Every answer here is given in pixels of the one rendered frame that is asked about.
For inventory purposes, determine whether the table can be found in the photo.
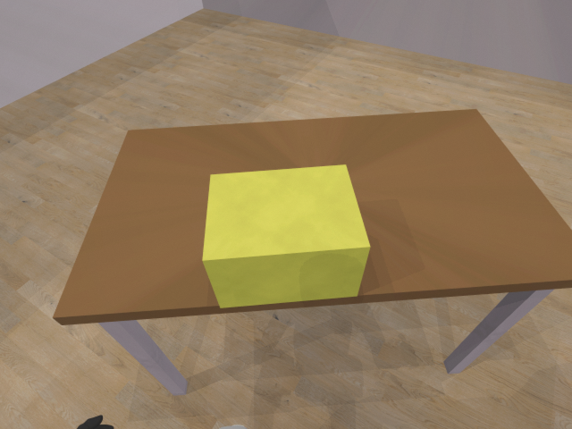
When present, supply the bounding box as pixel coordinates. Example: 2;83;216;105
53;109;572;396

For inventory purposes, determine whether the carton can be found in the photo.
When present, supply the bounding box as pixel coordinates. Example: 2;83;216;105
202;164;370;308

